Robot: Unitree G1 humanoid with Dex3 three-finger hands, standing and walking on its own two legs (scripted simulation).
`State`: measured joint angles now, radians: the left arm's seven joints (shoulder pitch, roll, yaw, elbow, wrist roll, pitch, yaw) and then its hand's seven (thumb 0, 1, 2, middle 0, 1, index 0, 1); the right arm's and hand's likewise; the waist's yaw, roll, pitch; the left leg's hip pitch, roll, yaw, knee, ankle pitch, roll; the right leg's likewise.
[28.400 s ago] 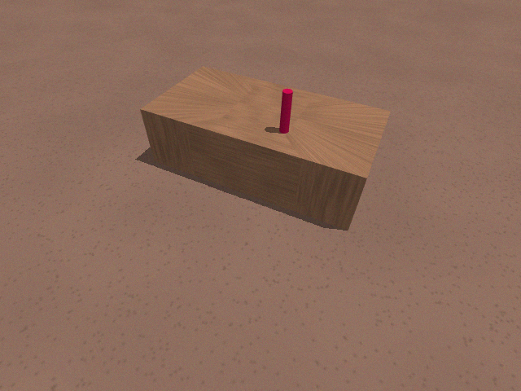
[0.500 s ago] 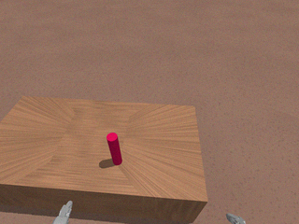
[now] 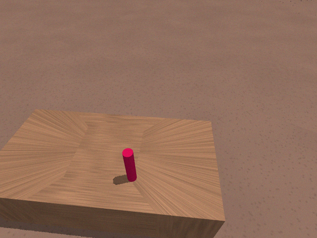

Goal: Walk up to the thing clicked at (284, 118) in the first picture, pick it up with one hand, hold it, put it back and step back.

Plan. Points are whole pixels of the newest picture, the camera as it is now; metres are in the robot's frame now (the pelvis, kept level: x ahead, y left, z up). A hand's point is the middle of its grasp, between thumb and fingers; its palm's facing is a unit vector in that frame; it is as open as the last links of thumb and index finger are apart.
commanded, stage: home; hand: left
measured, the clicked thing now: (130, 166) +0.53 +0.15 -0.31
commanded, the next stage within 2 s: stand in 0.86 s
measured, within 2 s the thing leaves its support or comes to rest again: neither
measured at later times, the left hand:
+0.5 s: hand out of the picture +0.01 +0.25 -0.16, palm faces -0.03 -0.93 -0.37, open 17.3 cm
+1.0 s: hand out of the picture +0.06 +0.24 -0.15, palm faces -0.02 -0.93 -0.36, open 17.5 cm
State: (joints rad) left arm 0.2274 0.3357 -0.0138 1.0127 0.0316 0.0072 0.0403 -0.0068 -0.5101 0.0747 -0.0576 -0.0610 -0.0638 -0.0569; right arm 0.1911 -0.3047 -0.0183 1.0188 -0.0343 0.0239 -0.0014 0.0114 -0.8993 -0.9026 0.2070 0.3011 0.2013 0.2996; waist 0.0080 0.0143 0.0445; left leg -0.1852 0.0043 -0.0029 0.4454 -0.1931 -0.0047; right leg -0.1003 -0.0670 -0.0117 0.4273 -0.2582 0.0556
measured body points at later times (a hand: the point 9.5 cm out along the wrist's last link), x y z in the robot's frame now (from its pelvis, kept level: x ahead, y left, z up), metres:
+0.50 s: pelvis -0.02 +0.00 +0.00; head -0.02 -0.01 +0.45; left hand +0.01 +0.30 -0.13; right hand +0.04 -0.30 -0.14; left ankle +0.03 +0.12 -0.74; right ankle -0.01 -0.15 -0.74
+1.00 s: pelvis +0.00 -0.01 +0.01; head +0.01 -0.02 +0.45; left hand +0.06 +0.29 -0.13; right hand +0.07 -0.31 -0.14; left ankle +0.03 +0.12 -0.74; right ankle -0.01 -0.15 -0.74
